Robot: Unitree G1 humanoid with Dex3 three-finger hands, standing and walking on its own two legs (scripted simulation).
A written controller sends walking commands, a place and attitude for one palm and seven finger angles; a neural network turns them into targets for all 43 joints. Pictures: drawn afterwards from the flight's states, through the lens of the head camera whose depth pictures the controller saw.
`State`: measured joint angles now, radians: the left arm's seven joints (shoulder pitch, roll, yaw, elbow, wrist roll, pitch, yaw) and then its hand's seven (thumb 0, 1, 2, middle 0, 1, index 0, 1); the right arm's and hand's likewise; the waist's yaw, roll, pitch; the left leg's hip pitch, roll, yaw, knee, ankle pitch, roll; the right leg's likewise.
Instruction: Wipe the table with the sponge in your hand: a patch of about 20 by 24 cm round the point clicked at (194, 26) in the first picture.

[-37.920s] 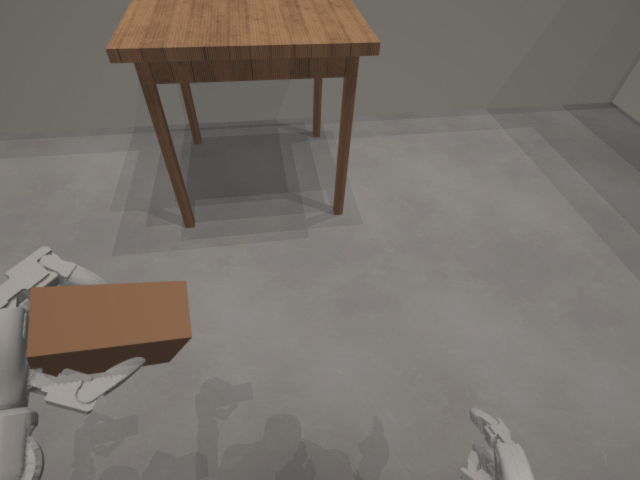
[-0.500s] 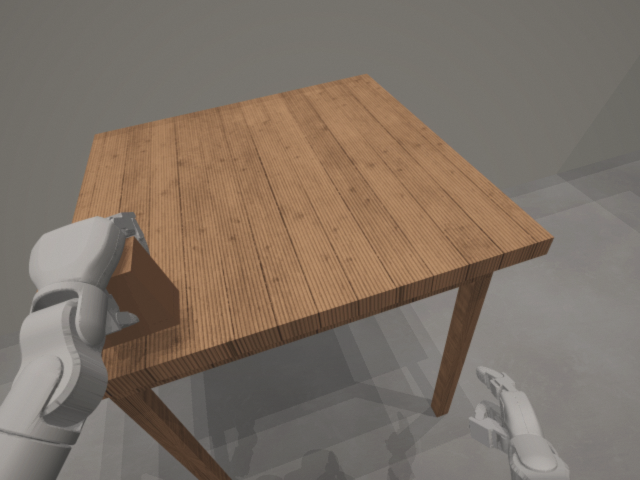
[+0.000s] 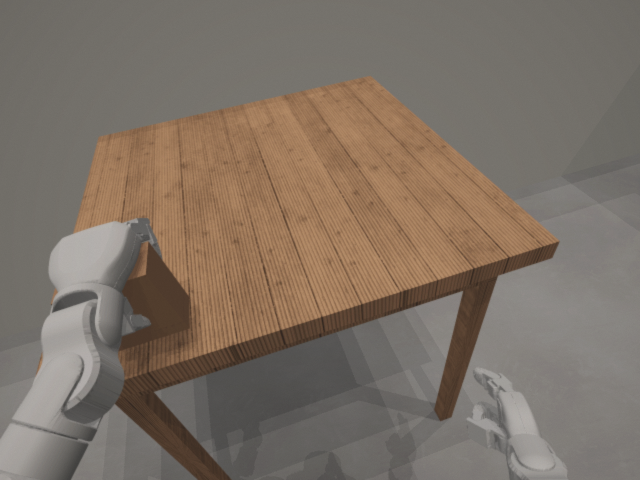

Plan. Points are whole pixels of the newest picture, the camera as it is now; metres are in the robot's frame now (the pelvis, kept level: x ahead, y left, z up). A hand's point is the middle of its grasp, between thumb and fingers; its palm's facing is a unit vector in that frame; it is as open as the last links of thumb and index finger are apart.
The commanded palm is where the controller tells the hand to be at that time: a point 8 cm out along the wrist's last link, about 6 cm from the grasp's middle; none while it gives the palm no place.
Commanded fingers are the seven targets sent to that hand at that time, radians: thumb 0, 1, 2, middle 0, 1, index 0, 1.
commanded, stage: move the sponge above the wiping area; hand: left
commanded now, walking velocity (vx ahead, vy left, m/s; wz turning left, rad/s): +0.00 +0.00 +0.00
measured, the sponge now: (136, 308) +0.27 +0.29 +0.10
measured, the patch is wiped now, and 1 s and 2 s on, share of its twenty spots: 0.00 0.00 0.00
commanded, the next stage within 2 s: none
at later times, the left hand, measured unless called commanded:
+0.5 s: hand (132, 276) +0.29 +0.30 +0.13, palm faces +0.05 -0.05 -1.00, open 9.9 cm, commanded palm +0.26 +0.30 +0.20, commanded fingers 0.00 0.10 1.30 -1.20 -1.60 -1.20 -1.60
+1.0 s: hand (122, 267) +0.30 +0.31 +0.14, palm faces +0.10 -0.04 -0.99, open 9.9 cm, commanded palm +0.26 +0.32 +0.20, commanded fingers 0.00 0.10 1.30 -1.20 -1.60 -1.20 -1.60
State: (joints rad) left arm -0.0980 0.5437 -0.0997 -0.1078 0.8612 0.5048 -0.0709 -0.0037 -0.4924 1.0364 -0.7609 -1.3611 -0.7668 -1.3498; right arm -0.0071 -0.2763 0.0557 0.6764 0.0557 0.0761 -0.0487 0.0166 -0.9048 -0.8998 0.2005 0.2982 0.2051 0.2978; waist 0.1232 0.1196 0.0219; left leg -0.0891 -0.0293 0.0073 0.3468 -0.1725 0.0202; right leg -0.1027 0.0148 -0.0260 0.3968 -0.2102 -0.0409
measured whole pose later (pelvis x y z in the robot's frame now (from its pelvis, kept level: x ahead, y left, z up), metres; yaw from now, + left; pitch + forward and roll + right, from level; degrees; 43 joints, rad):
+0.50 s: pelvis +0.00 -0.01 +0.00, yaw +0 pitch -4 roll +1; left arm -0.18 0.55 -0.08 0.08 0.88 0.44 -0.06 0.00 -0.49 1.04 -0.76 -1.36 -0.77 -1.35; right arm 0.03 -0.28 0.05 0.69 0.06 0.07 -0.06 0.02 -0.90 -0.90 0.20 0.30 0.21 0.30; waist 0.10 0.10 0.02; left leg -0.10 -0.02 0.00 0.35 -0.17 0.01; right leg -0.11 0.02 -0.03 0.39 -0.21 -0.05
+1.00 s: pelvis +0.02 +0.00 +0.00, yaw +0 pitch -3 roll +0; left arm -0.13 0.56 -0.03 0.04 0.86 0.41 -0.03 0.00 -0.49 1.04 -0.76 -1.36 -0.77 -1.35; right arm 0.05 -0.29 0.03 0.69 0.06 0.08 -0.05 0.02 -0.91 -0.90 0.20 0.30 0.20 0.30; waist 0.10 0.11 0.01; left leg -0.10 -0.03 0.00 0.36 -0.20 0.02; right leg -0.10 0.02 -0.03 0.38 -0.22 -0.04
